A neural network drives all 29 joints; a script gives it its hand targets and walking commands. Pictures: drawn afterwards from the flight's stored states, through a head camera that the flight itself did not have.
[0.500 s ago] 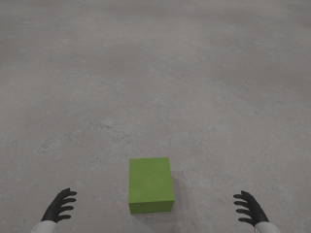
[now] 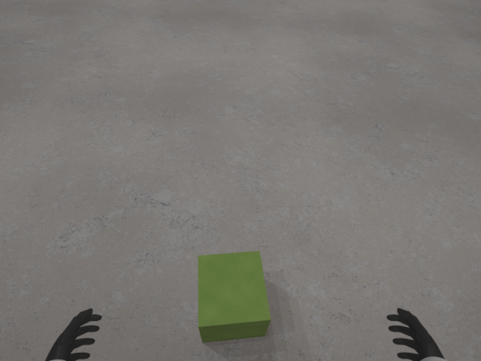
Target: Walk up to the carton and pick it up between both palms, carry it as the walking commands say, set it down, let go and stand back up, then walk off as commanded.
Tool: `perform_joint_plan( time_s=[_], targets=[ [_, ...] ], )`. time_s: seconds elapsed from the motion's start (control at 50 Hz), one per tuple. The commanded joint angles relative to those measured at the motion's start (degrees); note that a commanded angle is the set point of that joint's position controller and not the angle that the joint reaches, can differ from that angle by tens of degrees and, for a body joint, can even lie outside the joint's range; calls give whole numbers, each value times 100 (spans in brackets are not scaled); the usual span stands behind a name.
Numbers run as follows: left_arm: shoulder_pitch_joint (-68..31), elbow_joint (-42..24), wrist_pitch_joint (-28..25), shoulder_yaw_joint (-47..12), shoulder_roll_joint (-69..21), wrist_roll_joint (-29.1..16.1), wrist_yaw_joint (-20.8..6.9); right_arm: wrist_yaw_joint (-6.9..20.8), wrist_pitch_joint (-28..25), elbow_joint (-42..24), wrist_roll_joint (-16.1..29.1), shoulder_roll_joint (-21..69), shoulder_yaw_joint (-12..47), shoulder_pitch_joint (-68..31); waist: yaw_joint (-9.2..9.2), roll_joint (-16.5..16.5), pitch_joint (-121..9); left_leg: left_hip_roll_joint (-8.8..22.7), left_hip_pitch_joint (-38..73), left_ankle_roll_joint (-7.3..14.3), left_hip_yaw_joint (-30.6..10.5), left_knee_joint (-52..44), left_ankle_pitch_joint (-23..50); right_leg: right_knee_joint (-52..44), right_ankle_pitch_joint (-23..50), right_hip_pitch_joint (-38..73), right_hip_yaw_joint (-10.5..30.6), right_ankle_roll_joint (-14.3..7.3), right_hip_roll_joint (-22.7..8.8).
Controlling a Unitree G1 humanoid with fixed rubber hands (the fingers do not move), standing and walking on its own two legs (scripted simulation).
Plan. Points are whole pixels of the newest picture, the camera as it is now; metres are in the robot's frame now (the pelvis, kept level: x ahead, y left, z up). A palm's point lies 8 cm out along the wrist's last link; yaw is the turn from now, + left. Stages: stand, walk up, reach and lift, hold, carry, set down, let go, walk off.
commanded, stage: stand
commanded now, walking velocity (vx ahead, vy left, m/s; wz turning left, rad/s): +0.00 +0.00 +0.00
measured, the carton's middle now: (231, 296) +0.45 +0.01 -0.67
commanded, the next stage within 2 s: walk off in 1.22 s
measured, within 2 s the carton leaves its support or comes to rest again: neither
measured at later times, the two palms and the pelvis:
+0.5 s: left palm out of the picture +0.05 +0.29 -0.09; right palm out of the picture +0.06 -0.32 -0.08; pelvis -0.05 -0.02 +0.00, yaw +0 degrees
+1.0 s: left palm out of the picture +0.06 +0.29 -0.09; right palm out of the picture +0.07 -0.32 -0.08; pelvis -0.04 -0.01 +0.01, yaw +0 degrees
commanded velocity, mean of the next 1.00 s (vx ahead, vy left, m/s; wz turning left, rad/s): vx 0.00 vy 0.00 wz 0.00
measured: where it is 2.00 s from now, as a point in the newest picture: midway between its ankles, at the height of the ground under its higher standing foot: outside the picture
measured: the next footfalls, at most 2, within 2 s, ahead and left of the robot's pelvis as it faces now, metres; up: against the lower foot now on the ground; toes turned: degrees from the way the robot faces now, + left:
none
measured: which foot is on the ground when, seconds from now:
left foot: down 0.00-1.00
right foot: down 0.00-1.00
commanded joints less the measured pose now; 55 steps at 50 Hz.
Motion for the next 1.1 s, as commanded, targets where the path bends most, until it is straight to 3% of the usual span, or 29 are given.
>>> perform_joint_plan(
  time_s=[0.0,0.06,0.12,0.14,0.16,0.18,0.24,0.28,0.32,0.34,0.36,0.38,0.42,0.52,0.56,0.64,0.66,0.74,0.76,0.84,0.86,0.9,0.92,0.96,0.98,1.02,1.04,1.06,1.08],
  targets=[
    [-137,-287,-67,157,697,-26,13,21,-75,-298,-72,-878,-190,-357,73,269,-464,822,345,-269,-678,-234,2049,-293,1800,6,466,0,-649],
    [-256,-168,-86,207,871,8,41,18,-70,-236,-40,-733,-149,-280,-42,203,-312,884,301,-232,-865,-328,2271,-199,2002,-14,513,-40,-683],
    [-34,-55,-85,209,948,9,32,0,-121,-78,-13,-917,-154,-258,135,309,-185,969,296,-248,-900,-263,2869,-186,2087,-51,542,-51,-686],
    [16,6,-60,205,963,-36,52,4,-104,-62,-8,-1052,-185,-166,52,463,-354,870,462,-237,-783,-247,2497,-302,2116,-13,572,-62,-690],
    [-143,13,-86,132,807,-10,29,13,-132,-33,-35,-965,-102,-346,104,89,-273,913,305,-241,-797,-257,2225,-342,1976,-58,587,-73,-749],
    [-148,21,-104,191,978,-16,2,35,-164,-91,-10,-975,-117,-268,1,17,-328,856,298,-168,-818,-319,1738,-435,1648,-83,637,-72,-717],
    [-181,158,-174,169,1050,-17,-44,51,-101,80,-46,-949,-91,-457,151,-219,425,885,-107,-136,-877,-553,533,-856,612,-503,837,-82,-777],
    [-289,227,-183,209,1142,61,-18,99,-87,128,-87,-956,-75,-346,18,-39,576,792,-226,-120,-861,-675,202,-928,255,-636,861,-132,-765],
    [-230,212,-203,139,985,54,-88,117,-148,216,-44,-930,-59,-466,138,111,411,864,-45,-133,-905,-655,-149,-1195,-362,-761,896,-124,-751],
    [-184,325,-196,139,982,12,-75,160,-167,250,-37,-948,-22,-294,-10,110,349,815,-159,-110,-880,-556,-76,-1245,-384,-700,1022,-169,-798],
    [-100,385,-231,158,1197,46,-60,179,-166,313,-79,-818,-32,-265,-5,-196,470,836,-180,-71,-945,-513,61,-1260,-391,-630,1040,-201,-887],
    [-253,374,-237,191,1252,48,-52,191,-178,306,-62,-724,-12,-282,-40,70,339,810,-55,-89,-754,-458,278,-1239,-362,-647,1158,-218,-923],
    [-271,393,-281,140,1105,18,-103,147,-220,412,-27,-948,-4,-321,49,289,313,922,-176,-48,-945,-633,129,-1194,-4,-566,1030,-209,-856],
    [-411,598,-255,93,1104,26,-127,189,-248,484,-2,-974,-13,-374,-20,-197,236,927,-87,-51,-926,-615,303,-1194,-211,-562,967,-195,-823],
    [-235,621,-237,69,1111,-44,-127,178,-252,705,0,-1272,-73,-103,27,-48,413,935,-198,-61,-999,-711,241,-1258,-159,-512,878,-118,-750],
    [-189,861,-284,45,1051,-58,-124,165,-240,714,-9,-1055,23,-384,91,306,-146,970,-79,-44,-982,-672,847,-877,996,68,712,-75,-762],
    [-163,896,-266,58,1144,-26,-104,160,-231,792,-5,-982,59,-248,49,28,-21,995,71,-94,-974,-707,1079,-836,1256,-37,692,-69,-786],
    [-74,1076,-293,27,1129,-105,-100,141,-214,873,44,-962,113,-244,93,308,-112,1001,228,-54,-865,-516,1793,-789,1915,76,776,-85,-895],
    [-269,1122,-289,42,1225,-63,-87,123,-196,889,93,-897,129,-195,-42,205,61,998,172,-99,-912,-641,1855,-758,1945,-3,714,-120,-848],
    [-285,1161,-194,-39,926,-71,-95,86,-198,1034,47,-1286,66,-397,114,298,-8,1028,222,-87,-920,-734,1612,-885,1549,111,690,-95,-810],
    [-438,1180,-211,-43,942,-95,-124,101,-202,1107,89,-1242,60,-305,-25,209,-17,1007,294,-106,-882,-674,1421,-904,1513,-10,743,-136,-851],
    [-467,1225,-215,-13,1017,-79,-92,72,-168,1032,26,-1078,82,-613,120,-177,-137,1058,334,-41,-929,-635,1547,-941,1599,120,696,-97,-843],
    [-624,1161,-228,-52,999,-73,-91,93,-167,1088,99,-981,143,-452,-16,95,-126,1087,301,-79,-957,-747,1650,-836,1689,104,752,-105,-853],
    [-316,1308,-171,-73,1017,-118,-75,81,-169,1199,41,-1198,107,-531,115,-98,-156,1084,360,-77,-958,-844,1504,-962,1497,216,646,-39,-801],
    [-605,1311,-182,-105,956,-65,-81,93,-177,1193,91,-1146,95,-512,-39,-34,153,1045,430,-124,-903,-827,1473,-1043,1492,-100,656,-28,-804],
    [-549,1375,-221,-46,1116,-123,-66,62,-157,1276,51,-1199,103,-544,20,13,63,1039,468,-64,-886,-787,1557,-1049,1480,-77,697,-25,-803],
    [-423,1462,-206,-71,1156,-150,-77,79,-156,1274,39,-1061,174,-425,26,280,110,1073,398,-58,-969,-836,1551,-1032,1474,-33,778,-98,-845],
    [-409,1480,-220,-87,890,-133,-101,52,-180,1276,52,-1319,27,-643,72,270,99,1084,335,-116,-913,-907,1481,-1064,1471,67,673,-27,-808],
    [-566,1483,-211,-30,1194,-89,-104,45,-188,1258,54,-1091,106,-503,-42,48,-28,1056,263,-142,-981,-936,1431,-1008,1423,238,636,-64,-803]
  ],
)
